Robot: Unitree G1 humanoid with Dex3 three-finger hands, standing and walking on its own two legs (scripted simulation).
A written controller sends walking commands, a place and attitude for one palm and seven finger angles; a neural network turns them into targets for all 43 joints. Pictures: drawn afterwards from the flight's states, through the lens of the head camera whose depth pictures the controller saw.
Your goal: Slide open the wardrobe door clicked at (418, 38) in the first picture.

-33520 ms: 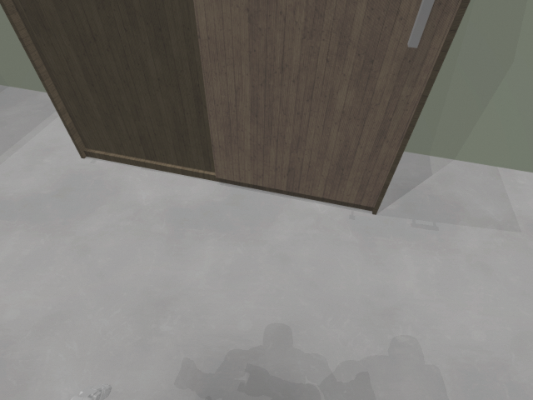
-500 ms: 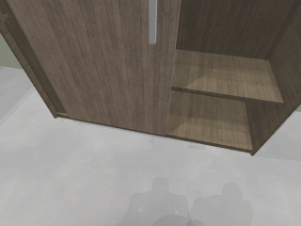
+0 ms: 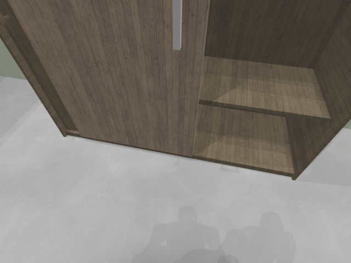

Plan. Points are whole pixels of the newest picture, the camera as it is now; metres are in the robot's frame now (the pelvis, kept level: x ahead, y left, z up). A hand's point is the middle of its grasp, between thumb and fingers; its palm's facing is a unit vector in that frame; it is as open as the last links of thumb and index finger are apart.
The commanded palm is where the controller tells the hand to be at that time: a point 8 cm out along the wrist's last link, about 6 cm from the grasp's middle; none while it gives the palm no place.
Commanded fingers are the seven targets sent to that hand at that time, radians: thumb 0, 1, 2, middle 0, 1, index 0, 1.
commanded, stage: stand and wait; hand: right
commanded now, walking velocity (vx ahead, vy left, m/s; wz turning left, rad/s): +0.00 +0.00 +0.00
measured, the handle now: (178, 3) +0.85 +0.05 +0.21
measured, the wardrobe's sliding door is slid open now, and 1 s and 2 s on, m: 0.66 0.66 0.66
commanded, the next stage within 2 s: none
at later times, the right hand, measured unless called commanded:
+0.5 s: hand out of the picture +0.02 -0.19 -0.18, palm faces +0.00 +0.98 -0.21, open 7.4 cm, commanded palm none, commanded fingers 0.00 -0.90 -0.90 0.20 0.30 0.20 0.30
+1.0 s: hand out of the picture +0.04 -0.21 -0.17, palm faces -0.01 +0.97 -0.25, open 7.4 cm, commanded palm none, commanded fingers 0.00 -0.90 -0.90 0.20 0.30 0.20 0.30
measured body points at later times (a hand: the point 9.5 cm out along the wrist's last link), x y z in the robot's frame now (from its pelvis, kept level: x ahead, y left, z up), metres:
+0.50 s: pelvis +0.00 +0.00 +0.00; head +0.02 +0.00 +0.45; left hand +0.03 +0.25 -0.15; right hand +0.02 -0.24 -0.16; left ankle -0.01 +0.17 -0.74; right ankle +0.01 -0.06 -0.74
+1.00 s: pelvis +0.00 +0.01 +0.00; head +0.02 +0.00 +0.45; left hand +0.05 +0.27 -0.14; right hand +0.04 -0.26 -0.15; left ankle -0.01 +0.17 -0.74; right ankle +0.01 -0.06 -0.74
